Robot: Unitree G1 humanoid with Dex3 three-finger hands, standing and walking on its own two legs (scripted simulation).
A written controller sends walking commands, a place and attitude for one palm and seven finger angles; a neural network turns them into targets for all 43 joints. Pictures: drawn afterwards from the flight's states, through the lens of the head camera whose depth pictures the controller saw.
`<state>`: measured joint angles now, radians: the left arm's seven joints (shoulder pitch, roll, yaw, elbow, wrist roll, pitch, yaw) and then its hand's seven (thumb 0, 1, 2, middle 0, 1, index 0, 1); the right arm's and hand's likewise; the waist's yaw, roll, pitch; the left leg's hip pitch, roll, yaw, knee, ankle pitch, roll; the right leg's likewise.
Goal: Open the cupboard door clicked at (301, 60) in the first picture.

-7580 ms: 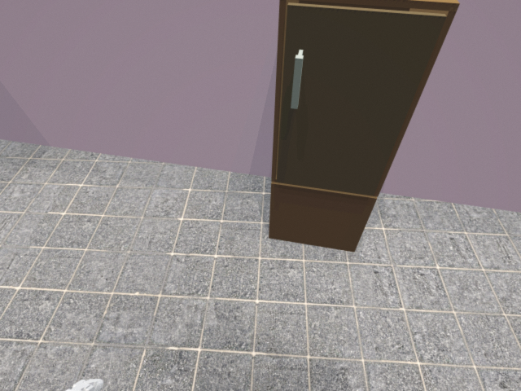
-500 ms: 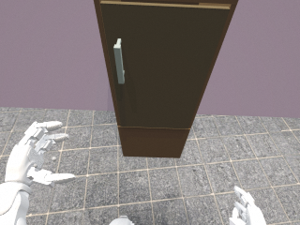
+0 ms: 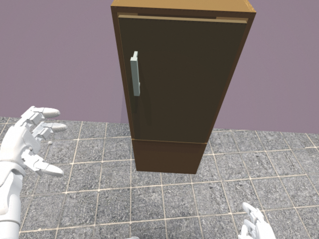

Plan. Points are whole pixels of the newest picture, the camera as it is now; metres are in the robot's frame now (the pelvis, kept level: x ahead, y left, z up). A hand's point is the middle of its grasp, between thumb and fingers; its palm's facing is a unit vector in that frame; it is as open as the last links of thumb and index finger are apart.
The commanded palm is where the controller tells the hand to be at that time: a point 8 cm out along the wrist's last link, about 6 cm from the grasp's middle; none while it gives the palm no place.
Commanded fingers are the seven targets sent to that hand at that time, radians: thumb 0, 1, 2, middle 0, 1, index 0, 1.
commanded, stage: raise the hand with hooked fingers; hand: left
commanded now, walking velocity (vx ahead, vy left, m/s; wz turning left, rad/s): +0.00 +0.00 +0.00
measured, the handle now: (136, 74) +0.59 +0.13 +0.08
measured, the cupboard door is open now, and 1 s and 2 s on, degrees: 0 0 0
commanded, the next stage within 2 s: move the hooked fingers beside the handle in 0.46 s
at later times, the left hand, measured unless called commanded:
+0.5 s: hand (62, 143) +0.29 +0.25 +0.10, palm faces +0.05 -1.00 -0.03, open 14.0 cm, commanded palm +0.26 +0.30 +0.11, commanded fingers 0.00 -0.50 0.30 -0.30 -1.20 -0.30 -1.20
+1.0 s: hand (80, 120) +0.37 +0.24 +0.10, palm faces +0.02 -1.00 +0.00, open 14.0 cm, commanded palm +0.35 +0.29 +0.10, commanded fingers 0.00 -0.50 0.30 -0.30 -1.20 -0.30 -1.20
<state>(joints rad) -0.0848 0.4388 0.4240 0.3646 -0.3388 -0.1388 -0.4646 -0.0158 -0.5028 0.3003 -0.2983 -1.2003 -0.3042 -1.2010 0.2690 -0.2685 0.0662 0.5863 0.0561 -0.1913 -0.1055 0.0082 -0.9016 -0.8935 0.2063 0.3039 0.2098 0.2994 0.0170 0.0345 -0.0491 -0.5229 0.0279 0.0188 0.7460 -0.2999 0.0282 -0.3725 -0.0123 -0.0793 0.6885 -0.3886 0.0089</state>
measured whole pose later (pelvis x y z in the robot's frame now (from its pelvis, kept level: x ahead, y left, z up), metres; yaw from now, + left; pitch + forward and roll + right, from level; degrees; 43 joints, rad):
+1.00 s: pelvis +0.01 -0.02 +0.00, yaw -1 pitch +7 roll -1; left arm -0.35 0.45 0.42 0.67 -0.29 -0.19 -0.44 -0.02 -0.50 0.30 -0.30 -1.20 -0.30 -1.20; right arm 0.30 -0.29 0.04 0.60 0.06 -0.13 -0.09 0.01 -0.90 -0.89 0.20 0.30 0.21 0.30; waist -0.02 0.03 -0.06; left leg -0.57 0.05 0.03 0.76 -0.31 0.00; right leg -0.45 0.01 -0.06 0.73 -0.41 -0.01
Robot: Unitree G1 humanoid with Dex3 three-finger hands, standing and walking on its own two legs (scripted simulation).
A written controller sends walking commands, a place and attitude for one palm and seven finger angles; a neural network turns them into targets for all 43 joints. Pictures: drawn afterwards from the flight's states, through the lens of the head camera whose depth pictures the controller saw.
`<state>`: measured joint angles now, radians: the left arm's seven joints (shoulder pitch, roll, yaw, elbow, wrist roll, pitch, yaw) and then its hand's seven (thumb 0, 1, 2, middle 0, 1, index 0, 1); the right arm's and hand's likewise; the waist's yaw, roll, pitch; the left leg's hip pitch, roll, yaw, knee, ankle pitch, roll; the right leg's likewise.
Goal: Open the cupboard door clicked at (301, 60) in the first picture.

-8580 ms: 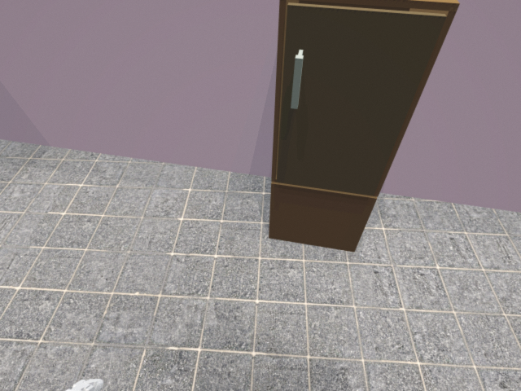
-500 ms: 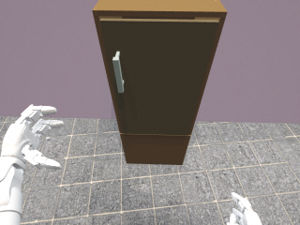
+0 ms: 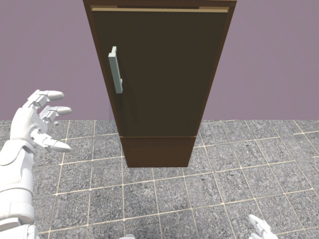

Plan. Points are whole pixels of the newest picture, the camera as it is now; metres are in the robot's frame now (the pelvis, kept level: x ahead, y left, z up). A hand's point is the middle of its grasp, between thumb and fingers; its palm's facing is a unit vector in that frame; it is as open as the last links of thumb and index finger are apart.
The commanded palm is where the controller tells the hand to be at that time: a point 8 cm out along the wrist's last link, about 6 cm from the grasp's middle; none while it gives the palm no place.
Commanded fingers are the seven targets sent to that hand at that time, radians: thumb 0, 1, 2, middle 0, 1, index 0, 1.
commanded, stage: move the hooked fingers beside the handle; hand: left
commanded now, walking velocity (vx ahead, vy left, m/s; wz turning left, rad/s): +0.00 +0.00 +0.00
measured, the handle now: (116, 70) +0.58 +0.16 +0.09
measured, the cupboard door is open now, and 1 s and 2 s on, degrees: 0 0 0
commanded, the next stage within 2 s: none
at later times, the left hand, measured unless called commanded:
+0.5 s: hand (71, 102) +0.43 +0.26 +0.10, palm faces +0.04 -1.00 +0.02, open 14.0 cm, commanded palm +0.41 +0.30 +0.10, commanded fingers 0.00 -0.50 0.30 -0.30 -1.20 -0.30 -1.20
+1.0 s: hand (88, 85) +0.50 +0.23 +0.10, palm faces +0.04 -1.00 +0.02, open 14.0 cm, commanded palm +0.49 +0.28 +0.09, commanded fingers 0.00 -0.50 0.30 -0.30 -1.20 -0.30 -1.20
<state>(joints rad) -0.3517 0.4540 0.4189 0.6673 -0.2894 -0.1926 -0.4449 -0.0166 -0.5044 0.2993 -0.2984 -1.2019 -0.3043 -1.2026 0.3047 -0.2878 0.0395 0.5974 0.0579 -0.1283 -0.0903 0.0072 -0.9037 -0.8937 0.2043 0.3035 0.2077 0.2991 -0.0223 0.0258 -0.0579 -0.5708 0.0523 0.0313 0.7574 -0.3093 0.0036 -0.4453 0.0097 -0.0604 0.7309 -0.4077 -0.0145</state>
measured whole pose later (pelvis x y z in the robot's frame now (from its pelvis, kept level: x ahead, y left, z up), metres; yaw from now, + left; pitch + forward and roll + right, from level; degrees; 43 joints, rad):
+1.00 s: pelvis +0.00 +0.01 -0.02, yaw -1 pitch +16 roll -3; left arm -0.95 0.60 0.43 1.25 -0.11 -0.31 -0.30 -0.02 -0.51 0.30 -0.30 -1.20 -0.30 -1.20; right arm 0.40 -0.29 0.04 0.65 0.02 0.02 -0.05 0.00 -0.90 -0.89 0.20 0.30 0.21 0.30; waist -0.16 0.02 -0.08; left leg -0.83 0.07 0.03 0.89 -0.35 0.02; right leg -0.69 0.02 -0.06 0.84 -0.43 0.00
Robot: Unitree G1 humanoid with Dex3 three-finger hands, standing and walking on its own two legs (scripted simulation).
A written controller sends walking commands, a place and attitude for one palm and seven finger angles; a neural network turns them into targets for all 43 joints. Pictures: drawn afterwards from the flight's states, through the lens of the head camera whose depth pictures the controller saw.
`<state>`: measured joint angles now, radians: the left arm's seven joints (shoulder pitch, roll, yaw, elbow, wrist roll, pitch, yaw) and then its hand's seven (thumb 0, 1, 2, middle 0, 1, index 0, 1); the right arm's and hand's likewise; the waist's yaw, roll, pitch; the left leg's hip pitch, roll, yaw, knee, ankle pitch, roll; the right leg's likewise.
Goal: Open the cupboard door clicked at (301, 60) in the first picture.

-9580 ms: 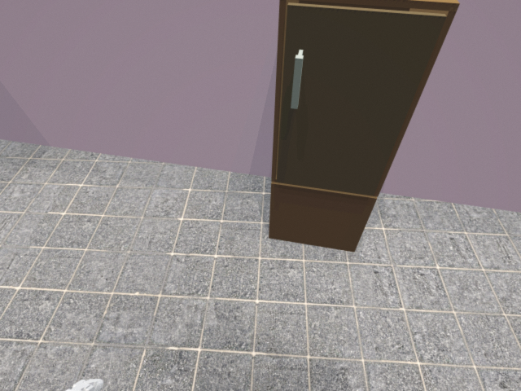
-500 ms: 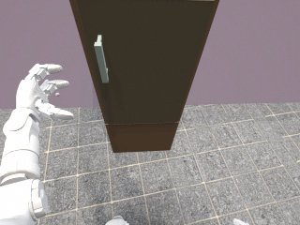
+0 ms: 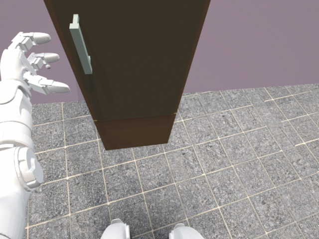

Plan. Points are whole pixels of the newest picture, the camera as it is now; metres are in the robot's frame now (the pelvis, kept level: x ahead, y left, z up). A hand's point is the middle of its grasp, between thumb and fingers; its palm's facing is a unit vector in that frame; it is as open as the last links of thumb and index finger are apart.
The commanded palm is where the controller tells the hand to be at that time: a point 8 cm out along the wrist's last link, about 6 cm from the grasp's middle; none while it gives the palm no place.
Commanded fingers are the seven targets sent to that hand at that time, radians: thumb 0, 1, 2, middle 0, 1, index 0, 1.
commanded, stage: move the hooked fingers beside the handle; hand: left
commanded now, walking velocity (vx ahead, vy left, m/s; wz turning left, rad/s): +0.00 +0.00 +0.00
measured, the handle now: (82, 46) +0.58 +0.16 +0.11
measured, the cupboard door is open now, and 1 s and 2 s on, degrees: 0 0 0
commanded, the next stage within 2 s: slide the fingers in behind the handle in 1.10 s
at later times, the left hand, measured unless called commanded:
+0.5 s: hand (52, 59) +0.53 +0.23 +0.11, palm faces +0.08 -1.00 +0.01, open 14.0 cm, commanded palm +0.51 +0.27 +0.11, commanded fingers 0.00 -0.50 0.30 -0.30 -1.20 -0.30 -1.20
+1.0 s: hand (55, 60) +0.52 +0.22 +0.11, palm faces +0.10 -1.00 -0.01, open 14.0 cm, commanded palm +0.51 +0.27 +0.11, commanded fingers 0.00 -0.50 0.30 -0.30 -1.20 -0.30 -1.20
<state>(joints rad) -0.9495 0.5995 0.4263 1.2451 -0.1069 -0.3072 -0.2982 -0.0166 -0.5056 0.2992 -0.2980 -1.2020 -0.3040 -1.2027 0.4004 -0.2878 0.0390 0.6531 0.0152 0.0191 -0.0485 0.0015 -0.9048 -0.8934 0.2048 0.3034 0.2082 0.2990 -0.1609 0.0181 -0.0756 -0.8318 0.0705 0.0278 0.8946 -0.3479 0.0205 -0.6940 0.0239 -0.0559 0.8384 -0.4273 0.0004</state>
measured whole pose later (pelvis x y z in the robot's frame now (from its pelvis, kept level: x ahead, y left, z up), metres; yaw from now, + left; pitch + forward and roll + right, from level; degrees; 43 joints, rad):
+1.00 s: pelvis +0.01 -0.01 +0.00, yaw +0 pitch +18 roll -3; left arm -0.97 0.60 0.45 1.26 -0.07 -0.32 -0.24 -0.02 -0.50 0.30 -0.30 -1.20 -0.31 -1.20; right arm 0.39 -0.27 0.04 0.61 0.01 0.07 -0.02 0.00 -0.91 -0.89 0.20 0.30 0.21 0.30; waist -0.17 0.03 -0.09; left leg -0.86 0.08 0.02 0.93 -0.38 0.01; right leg -0.72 0.04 -0.05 0.86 -0.45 -0.01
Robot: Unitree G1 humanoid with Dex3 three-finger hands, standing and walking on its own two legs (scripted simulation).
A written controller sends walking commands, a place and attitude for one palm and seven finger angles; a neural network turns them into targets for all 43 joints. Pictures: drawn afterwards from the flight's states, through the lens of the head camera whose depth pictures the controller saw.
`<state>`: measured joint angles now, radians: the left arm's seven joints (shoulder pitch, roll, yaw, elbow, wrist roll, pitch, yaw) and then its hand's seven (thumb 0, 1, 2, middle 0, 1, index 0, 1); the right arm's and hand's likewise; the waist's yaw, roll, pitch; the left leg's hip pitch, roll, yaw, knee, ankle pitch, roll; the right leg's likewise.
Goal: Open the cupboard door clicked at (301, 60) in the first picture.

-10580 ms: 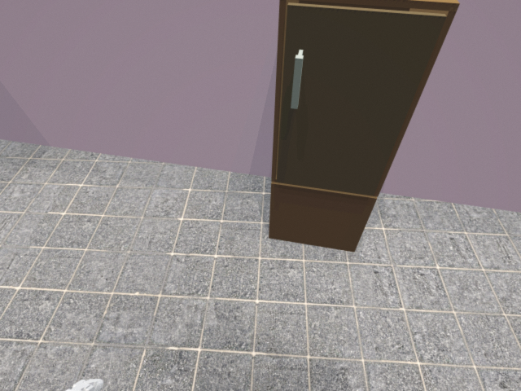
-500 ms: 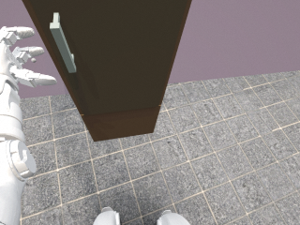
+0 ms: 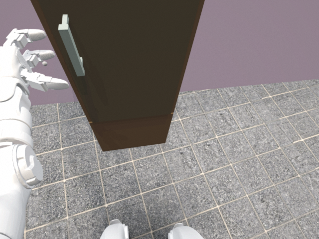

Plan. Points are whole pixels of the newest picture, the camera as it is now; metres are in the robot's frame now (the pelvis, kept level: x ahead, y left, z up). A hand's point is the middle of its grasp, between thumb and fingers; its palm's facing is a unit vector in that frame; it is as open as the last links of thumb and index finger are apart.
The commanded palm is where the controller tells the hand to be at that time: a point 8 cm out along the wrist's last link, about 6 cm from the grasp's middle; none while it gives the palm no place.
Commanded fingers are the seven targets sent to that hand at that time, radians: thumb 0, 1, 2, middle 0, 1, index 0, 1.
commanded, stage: move the hooked fingers beside the handle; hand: left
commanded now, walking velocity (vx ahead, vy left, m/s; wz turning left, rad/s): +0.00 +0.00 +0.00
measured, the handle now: (73, 47) +0.57 +0.17 +0.11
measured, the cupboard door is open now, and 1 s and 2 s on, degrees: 0 0 0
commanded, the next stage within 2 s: slide the fingers in behind the handle in 0.10 s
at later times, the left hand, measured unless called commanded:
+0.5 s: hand (56, 62) +0.52 +0.21 +0.11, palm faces +0.08 -1.00 +0.01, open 14.0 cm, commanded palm +0.49 +0.25 +0.11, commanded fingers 0.00 -0.50 0.30 -0.30 -1.20 -0.30 -1.20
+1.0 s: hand (73, 61) +0.52 +0.17 +0.11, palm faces +0.08 -1.00 +0.01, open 14.0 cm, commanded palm +0.49 +0.21 +0.11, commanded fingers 0.00 -0.50 0.30 -0.30 -1.20 -0.30 -1.20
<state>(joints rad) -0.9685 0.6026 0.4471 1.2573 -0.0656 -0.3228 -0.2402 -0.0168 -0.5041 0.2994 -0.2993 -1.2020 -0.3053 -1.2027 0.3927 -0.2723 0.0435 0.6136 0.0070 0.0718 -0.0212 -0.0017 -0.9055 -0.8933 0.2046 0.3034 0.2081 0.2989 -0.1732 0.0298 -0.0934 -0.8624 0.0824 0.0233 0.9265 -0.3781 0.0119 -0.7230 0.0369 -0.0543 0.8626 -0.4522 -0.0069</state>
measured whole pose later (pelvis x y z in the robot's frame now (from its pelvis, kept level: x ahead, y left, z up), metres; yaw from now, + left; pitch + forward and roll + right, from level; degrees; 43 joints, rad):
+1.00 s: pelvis +0.00 +0.00 +0.00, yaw +0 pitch +18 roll -3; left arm -0.97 0.44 0.37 1.19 -0.06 -0.33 -0.11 -0.02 -0.51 0.30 -0.30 -1.20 -0.31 -1.21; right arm 0.42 -0.27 0.02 0.64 -0.02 0.06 0.01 0.00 -0.91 -0.89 0.20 0.30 0.21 0.30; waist -0.17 0.04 -0.11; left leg -0.87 0.08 0.02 0.93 -0.38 0.01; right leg -0.73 0.03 -0.05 0.87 -0.46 -0.01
